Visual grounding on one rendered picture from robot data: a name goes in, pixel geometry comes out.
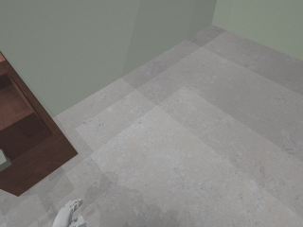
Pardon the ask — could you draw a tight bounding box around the cabinet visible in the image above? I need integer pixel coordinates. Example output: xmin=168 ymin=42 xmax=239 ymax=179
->
xmin=0 ymin=51 xmax=78 ymax=197

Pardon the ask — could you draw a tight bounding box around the handle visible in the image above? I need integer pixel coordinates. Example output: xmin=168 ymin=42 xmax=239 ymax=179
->
xmin=0 ymin=149 xmax=12 ymax=172

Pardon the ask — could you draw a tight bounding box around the drawer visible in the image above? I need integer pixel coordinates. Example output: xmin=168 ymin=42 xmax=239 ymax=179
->
xmin=0 ymin=72 xmax=53 ymax=161

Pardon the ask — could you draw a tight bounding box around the robot left hand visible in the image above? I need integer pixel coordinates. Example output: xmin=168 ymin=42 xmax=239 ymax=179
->
xmin=52 ymin=199 xmax=87 ymax=227

